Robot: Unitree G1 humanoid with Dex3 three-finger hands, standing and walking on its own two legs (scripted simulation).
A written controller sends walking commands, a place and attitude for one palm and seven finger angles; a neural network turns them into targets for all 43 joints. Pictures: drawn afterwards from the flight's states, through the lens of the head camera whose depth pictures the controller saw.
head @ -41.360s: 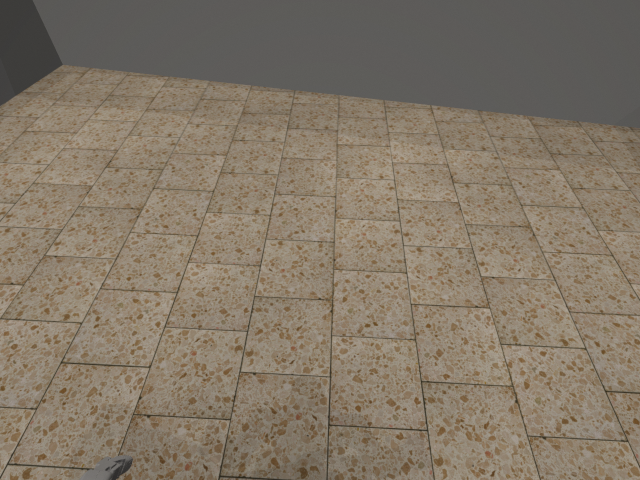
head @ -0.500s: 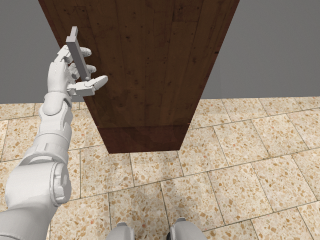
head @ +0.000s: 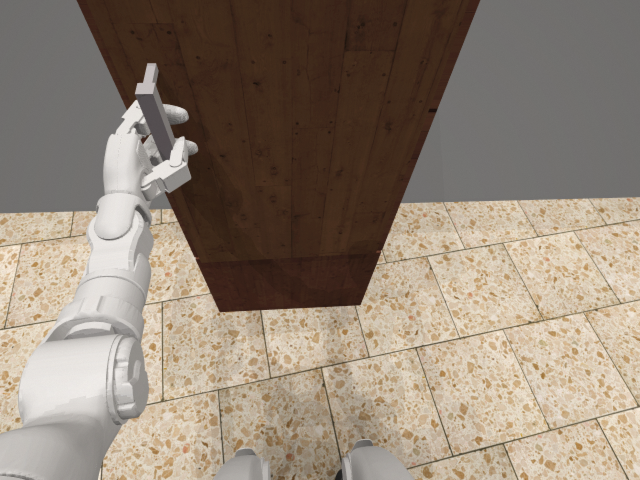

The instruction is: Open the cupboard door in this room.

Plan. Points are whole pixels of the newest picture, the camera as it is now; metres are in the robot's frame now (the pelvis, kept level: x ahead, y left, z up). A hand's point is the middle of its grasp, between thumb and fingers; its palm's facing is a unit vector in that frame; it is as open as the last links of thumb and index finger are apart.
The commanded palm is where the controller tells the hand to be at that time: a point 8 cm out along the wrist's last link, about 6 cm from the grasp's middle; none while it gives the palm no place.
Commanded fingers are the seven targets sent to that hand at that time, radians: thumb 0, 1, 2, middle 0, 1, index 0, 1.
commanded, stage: pull the door open along its arc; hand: left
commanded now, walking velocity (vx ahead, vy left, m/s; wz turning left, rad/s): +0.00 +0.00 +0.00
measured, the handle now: (165, 126) +0.54 +0.17 +0.09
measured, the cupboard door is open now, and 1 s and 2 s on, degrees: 1 42 36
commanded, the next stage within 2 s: open thumb and fingers to let go in 0.98 s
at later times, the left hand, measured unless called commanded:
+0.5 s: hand (210, 239) +0.38 +0.11 +0.09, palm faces +0.22 -0.97 +0.10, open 6.0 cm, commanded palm +0.32 +0.15 +0.09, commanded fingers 0.00 0.90 0.90 -0.40 -1.35 -0.40 -1.35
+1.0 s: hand (293, 324) +0.27 +0.02 +0.09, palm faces +0.27 -0.96 -0.03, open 5.9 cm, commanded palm +0.22 +0.05 +0.09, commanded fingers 0.00 0.90 0.90 -0.40 -1.35 -0.40 -1.35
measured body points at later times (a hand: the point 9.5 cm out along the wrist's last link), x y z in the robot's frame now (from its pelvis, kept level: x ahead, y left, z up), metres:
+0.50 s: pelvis +0.01 -0.01 +0.01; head +0.05 -0.01 +0.46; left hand +0.36 +0.16 +0.08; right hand +0.14 -0.24 -0.09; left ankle +0.01 +0.10 -0.68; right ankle +0.01 -0.12 -0.68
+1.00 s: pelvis +0.01 -0.04 +0.02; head +0.01 -0.06 +0.47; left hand +0.25 +0.07 +0.09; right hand +0.20 -0.25 -0.07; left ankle +0.00 +0.10 -0.68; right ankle +0.01 -0.12 -0.68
